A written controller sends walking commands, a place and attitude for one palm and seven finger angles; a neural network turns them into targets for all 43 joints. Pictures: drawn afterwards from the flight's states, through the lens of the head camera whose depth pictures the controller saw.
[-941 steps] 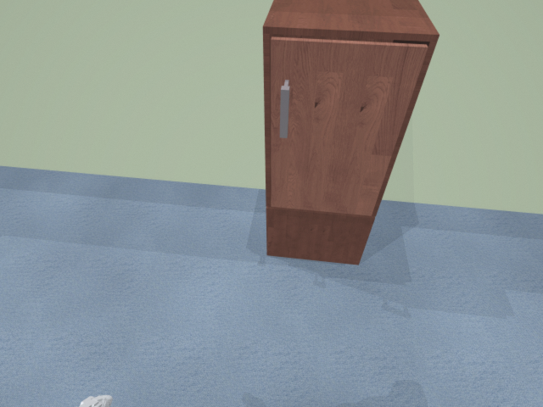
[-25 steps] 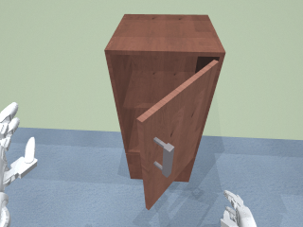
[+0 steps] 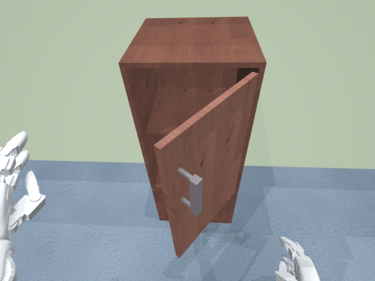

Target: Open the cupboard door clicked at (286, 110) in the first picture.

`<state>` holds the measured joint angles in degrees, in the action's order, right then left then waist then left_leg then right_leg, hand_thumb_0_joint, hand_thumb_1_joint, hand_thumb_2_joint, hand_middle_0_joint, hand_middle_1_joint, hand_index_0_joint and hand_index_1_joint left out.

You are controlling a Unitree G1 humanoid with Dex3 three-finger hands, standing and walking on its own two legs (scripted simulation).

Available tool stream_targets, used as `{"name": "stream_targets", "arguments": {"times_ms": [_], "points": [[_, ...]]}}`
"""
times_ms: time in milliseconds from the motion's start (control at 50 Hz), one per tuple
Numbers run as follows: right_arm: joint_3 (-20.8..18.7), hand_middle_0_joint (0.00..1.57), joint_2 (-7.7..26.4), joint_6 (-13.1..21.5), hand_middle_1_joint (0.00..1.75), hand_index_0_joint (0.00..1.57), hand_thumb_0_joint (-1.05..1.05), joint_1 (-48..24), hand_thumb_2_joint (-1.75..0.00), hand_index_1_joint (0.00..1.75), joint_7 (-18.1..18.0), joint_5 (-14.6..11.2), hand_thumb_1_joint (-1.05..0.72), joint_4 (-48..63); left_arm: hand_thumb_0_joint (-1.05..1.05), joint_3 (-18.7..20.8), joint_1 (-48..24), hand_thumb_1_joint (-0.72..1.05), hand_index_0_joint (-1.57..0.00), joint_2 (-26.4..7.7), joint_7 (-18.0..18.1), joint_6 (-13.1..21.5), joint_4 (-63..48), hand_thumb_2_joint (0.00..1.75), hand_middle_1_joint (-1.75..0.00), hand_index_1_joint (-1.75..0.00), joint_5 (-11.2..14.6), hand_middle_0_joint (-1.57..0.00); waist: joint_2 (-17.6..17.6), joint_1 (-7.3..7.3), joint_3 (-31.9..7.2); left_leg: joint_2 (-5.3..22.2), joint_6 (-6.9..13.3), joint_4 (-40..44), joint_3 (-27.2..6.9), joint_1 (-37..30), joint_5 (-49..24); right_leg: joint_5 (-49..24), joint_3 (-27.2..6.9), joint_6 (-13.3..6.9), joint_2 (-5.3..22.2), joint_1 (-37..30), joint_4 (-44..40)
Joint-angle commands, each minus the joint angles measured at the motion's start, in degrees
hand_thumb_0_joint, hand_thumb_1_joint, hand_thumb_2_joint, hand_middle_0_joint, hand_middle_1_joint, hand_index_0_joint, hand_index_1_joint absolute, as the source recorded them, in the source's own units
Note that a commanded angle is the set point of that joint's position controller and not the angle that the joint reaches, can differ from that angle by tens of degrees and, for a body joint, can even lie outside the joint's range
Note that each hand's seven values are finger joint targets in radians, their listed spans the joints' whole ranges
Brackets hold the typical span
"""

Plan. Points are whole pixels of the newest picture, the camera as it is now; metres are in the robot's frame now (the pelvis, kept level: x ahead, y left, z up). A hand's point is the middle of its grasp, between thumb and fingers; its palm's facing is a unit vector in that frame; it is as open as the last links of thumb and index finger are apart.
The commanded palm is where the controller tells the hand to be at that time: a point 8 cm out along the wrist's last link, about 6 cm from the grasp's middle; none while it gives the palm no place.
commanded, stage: step back with the hand held close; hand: left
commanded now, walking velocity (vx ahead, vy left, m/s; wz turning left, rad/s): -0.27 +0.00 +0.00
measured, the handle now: (189, 192) +0.33 +0.04 +0.00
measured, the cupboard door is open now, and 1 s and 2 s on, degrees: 52 52 52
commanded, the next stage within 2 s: stop stepping back and stand still in 1.22 s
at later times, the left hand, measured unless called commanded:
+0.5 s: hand (20, 221) +0.15 +0.28 +0.16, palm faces +0.37 -0.78 -0.50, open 7.4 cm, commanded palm +0.10 +0.32 +0.17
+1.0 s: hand out of the picture +0.07 +0.31 +0.15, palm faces +0.45 -0.78 -0.44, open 7.4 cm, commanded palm -0.01 +0.35 +0.17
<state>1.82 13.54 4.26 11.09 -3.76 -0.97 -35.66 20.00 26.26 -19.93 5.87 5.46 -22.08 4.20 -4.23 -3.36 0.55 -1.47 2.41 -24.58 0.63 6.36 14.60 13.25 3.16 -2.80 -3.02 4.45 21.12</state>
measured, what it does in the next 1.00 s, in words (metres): walks backwards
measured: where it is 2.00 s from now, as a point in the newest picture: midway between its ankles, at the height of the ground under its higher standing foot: outside the picture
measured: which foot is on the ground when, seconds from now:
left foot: down 0.00-1.00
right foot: down 0.00-0.94, up 0.96-1.00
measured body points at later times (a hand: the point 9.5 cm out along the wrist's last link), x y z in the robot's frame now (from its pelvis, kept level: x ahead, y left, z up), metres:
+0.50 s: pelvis -0.05 +0.02 -0.01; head -0.04 +0.03 +0.44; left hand +0.13 +0.32 +0.18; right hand +0.12 -0.23 -0.08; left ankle -0.01 +0.09 -0.74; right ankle -0.01 -0.09 -0.74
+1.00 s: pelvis -0.13 +0.05 -0.03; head -0.10 +0.09 +0.42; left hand +0.04 +0.35 +0.17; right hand +0.04 -0.20 -0.09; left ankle -0.04 +0.11 -0.74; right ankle -0.06 -0.09 -0.72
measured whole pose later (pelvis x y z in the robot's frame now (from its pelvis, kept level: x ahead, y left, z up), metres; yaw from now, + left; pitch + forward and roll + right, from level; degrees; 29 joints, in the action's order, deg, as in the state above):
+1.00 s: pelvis -0.13 +0.05 -0.03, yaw +3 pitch +0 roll -3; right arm -0.6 12.2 3.4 11.3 -3.7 0.4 -34.3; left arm 25.9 29.3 -25.1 9.1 13.6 -33.3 1.0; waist 2.1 1.2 4.0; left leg -1.3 5.1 -38.7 1.8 26.4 10.9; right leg 19.1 -1.2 0.6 -3.0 28.3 48.4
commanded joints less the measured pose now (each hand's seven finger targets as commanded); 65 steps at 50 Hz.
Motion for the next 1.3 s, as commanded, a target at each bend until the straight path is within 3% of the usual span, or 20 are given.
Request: {"name": "stream_targets", "arguments": {"times_ms": [0,80,160,200,320,400,540,640,720,780,820,860,880,920,960,1000,1040,1140,1200,1280], "points": [[-3.44,0.2,6.57,1.42,0.3,0.2,0.0,-6.61,-0.9,0.3,-0.57,0.45,-0.9,9.42,0.0,7.97,-2.26,0.9,-0.2,-11.77,1.12,5.52,-8.8,0.9,-0.3,-0.3,-0.76,-0.2,5.26,2.64,-0.78,2.96,0.39,-1.8,-3.76,1.94,-6.89,-11.88,-11.47,0.7,9.54,7.95,-7.18],[-4.01,0.2,7.2,0.41,0.3,0.2,0.0,-6.27,-0.9,0.3,-0.53,0.33,-0.9,10.4,0.0,6.91,2.05,0.9,-0.2,-11.15,1.32,6.28,-12.07,0.9,-0.3,-0.3,-0.88,-0.2,0.96,2.8,-7.31,4.28,0.02,-1.07,-3.47,1.91,-13.9,-19.17,-8.98,1.2,9.45,4.4,-2.36],[-4.62,0.2,7.0,-0.98,0.3,0.2,0.0,-6.8,-0.9,0.3,-0.97,0.04,-0.9,11.72,0.0,11.03,4.35,0.9,-0.2,-15.24,2.31,6.35,-15.81,0.9,-0.3,-0.3,-0.7,-0.2,3.31,2.57,-11.53,5.05,-0.2,-1.57,-3.64,2.92,-21.06,-26.99,-7.58,1.68,8.93,1.7,1.92],[-4.84,0.2,6.53,-1.56,0.3,0.2,0.0,-6.46,-0.9,0.3,-1.19,-0.21,-0.9,12.43,0.0,11.53,5.3,0.9,-0.2,-15.39,2.65,6.34,-16.46,0.9,-0.3,-0.3,-0.59,-0.2,5.38,2.76,-12.02,5.06,-0.31,-2.39,-3.51,4.07,-20.45,-27.71,-8.11,1.58,9.14,1.62,2.72],[-5.18,0.2,6.84,-2.0,0.3,0.2,0.0,-6.09,-0.9,0.3,-1.63,-0.21,-0.9,13.14,0.0,12.06,6.99,0.9,-0.2,-15.4,3.38,6.89,-17.55,0.9,-0.3,-0.3,-0.72,-0.2,1.42,2.95,-10.29,6.18,0.03,-0.93,-5.26,8.39,-18.42,-22.45,-8.13,1.61,7.95,2.96,4.56],[-5.06,0.2,7.35,-1.67,0.3,0.2,0.0,-6.01,-0.9,0.3,-1.56,-0.14,-0.9,13.34,0.0,11.09,7.39,0.9,-0.2,-14.27,3.43,6.89,-17.23,0.9,-0.3,-0.3,-1.12,-0.2,-0.35,2.78,-7.73,7.96,1.09,2.78,-7.72,14.34,-10.63,-12.98,-7.31,2.17,5.83,2.77,6.12],[-4.94,0.2,8.15,-0.05,0.3,0.2,0.0,-5.04,-0.9,0.3,-1.6,0.36,-0.9,14.23,0.0,11.29,3.06,0.9,-0.2,-13.38,3.55,8.26,-17.58,0.9,-0.3,-0.3,-3.21,-0.2,-1.36,3.05,-2.02,10.88,4.48,10.19,-12.39,35.97,21.91,-0.77,-7.9,2.95,3.45,-5.23,13.11],[-5.16,0.2,8.13,1.28,0.3,0.2,0.0,-4.15,-0.9,0.3,-1.59,0.76,-0.9,14.02,0.0,11.59,-0.57,0.9,-0.2,-13.12,3.63,9.2,-18.9,0.9,-0.3,-0.3,-4.39,-0.2,-0.54,3.3,-2.11,11.17,5.11,9.13,-12.87,39.46,27.52,1.91,-8.73,2.68,2.99,-5.43,16.21],[-5.32,0.2,7.6,1.96,0.3,0.2,0.0,-3.56,-0.9,0.3,-1.2,0.94,-0.9,13.51,0.0,12.17,-0.59,0.9,-0.2,-13.57,3.7,9.89,-19.73,0.9,-0.3,-0.3,-4.32,-0.2,3.2,3.73,-1.71,7.46,3.79,1.08,-9.93,34.7,25.7,8.05,-14.77,0.64,5.88,3.22,9.43],[-5.33,0.2,6.2,1.84,0.3,0.2,0.0,-2.05,-0.9,0.3,-0.3,0.96,-0.9,11.57,0.0,11.51,0.58,0.9,-0.2,-13.94,4.23,10.28,-20.13,0.9,-0.3,-0.3,-3.02,-0.2,12.54,4.4,-3.58,1.89,-0.23,-17.22,-4.67,18.67,12.89,10.62,-24.67,-4.47,16.07,19.49,-3.1],[-5.26,0.2,5.54,1.45,0.3,0.2,0.0,-2.03,-0.9,0.3,0.21,0.9,-0.9,10.39,0.0,10.86,0.29,0.9,-0.2,-14.0,4.74,10.69,-20.77,0.9,-0.3,-0.3,-2.56,-0.2,14.43,4.71,-6.04,1.34,-1.3,-24.73,-2.9,11.31,9.35,5.65,-22.3,-5.96,19.72,23.71,-5.08],[-4.91,0.2,5.36,1.3,0.3,0.2,0.0,-2.59,-0.9,0.3,0.02,0.82,-0.9,9.99,0.0,11.9,1.16,0.9,-0.2,-15.15,5.05,10.68,-21.2,0.9,-0.3,-0.3,-2.51,-0.2,11.36,5.01,-6.14,2.38,-0.93,-16.67,-3.31,8.98,7.49,0.73,-17.3,-3.91,17.21,23.98,-1.24],[-4.72,0.2,5.76,1.11,0.3,0.2,0.0,-3.01,-0.9,0.3,-0.29,0.89,-0.9,10.04,0.0,12.46,1.95,0.9,-0.2,-15.54,5.01,10.61,-22.12,0.9,-0.3,-0.3,-2.32,-0.2,6.04,4.92,-4.77,3.77,-0.26,-6.88,-5.29,10.37,7.27,2.38,-13.66,-1.42,12.92,23.57,3.19],[-4.99,0.2,7.64,2.16,0.3,0.2,0.0,-5.46,-0.9,0.3,-1.1,1.48,-0.9,11.13,0.0,14.45,2.26,0.9,-0.2,-15.73,5.12,11.7,-25.88,0.9,-0.3,-0.3,-2.84,-0.2,-15.59,3.48,-4.97,18.06,5.48,10.54,-22.24,27.77,7.03,3.29,-4.11,3.67,0.31,9.97,27.96],[-5.56,0.2,5.27,4.09,0.3,0.2,0.0,-4.71,-0.9,0.3,-0.77,2.37,-0.9,9.64,0.0,16.32,2.53,0.9,-0.2,-17.4,4.92,12.44,-24.66,0.9,-0.3,-0.3,-3.29,-0.2,-12.98,3.83,-6.85,24.27,8.09,17.88,-25.55,33.2,17.87,13.99,-8.56,3.54,-1.93,7.88,51.15],[-6.2,0.2,5.44,4.92,0.3,0.2,0.0,-4.26,-0.9,0.3,-0.07,2.18,-0.9,9.19,0.0,15.96,1.65,0.9,-0.2,-16.1,4.75,12.32,-25.68,0.9,-0.3,-0.3,-2.69,-0.2,-3.71,3.64,-5.42,21.77,7.74,12.98,-21.29,26.81,12.9,14.05,-8.75,3.46,-1.26,14.56,51.05],[-6.37,0.2,5.45,6.1,0.3,0.2,0.0,-4.82,-0.9,0.3,0.15,1.89,-0.9,8.08,0.0,13.79,3.14,0.9,-0.2,-14.14,4.87,11.69,-25.8,0.9,-0.3,-0.3,-1.82,-0.2,-0.82,2.88,-7.79,18.8,5.69,10.56,-15.68,14.48,4.32,14.72,-6.23,4.07,-0.39,20.26,46.33],[-5.21,0.2,5.16,7.14,0.3,0.2,0.0,-4.38,-0.9,0.3,0.14,2.11,-0.9,5.45,0.0,8.64,-0.29,0.9,-0.2,-11.66,4.08,10.25,-26.31,0.9,-0.3,-0.3,-1.13,-0.2,-9.19,3.76,-11.91,15.47,1.19,17.96,-12.65,3.17,9.14,18.68,-1.28,3.54,-2.02,17.24,31.06],[-4.98,0.2,4.81,7.42,0.3,0.2,0.0,-3.5,-0.9,0.3,-0.03,2.33,-0.9,4.53,0.0,8.99,-0.16,0.9,-0.2,-13.0,3.54,10.57,-26.89,0.9,-0.3,-0.3,-0.57,-0.2,-12.54,3.38,-16.27,13.47,-1.6,19.51,-10.07,-3.23,3.79,20.12,0.17,2.47,-3.75,14.29,25.03],[-4.52,0.2,3.31,6.57,0.3,0.2,0.0,-3.98,-0.9,0.3,0.57,2.74,-0.9,5.86,0.0,13.31,4.08,0.9,-0.2,-16.85,2.72,11.03,-27.7,0.9,-0.3,-0.3,1.27,-0.2,-11.17,2.28,-21.56,12.2,-3.47,16.61,-5.4,-9.41,-11.96,18.78,1.71,0.91,-4.48,9.9,12.72]]}}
